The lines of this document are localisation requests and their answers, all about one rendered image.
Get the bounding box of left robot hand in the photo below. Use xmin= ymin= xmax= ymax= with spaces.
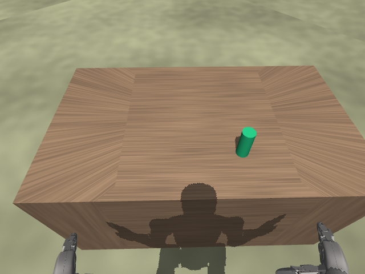
xmin=53 ymin=232 xmax=89 ymax=274

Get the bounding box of can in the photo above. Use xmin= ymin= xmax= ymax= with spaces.
xmin=236 ymin=127 xmax=257 ymax=158

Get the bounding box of right robot hand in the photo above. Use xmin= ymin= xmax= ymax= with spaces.
xmin=275 ymin=222 xmax=349 ymax=274

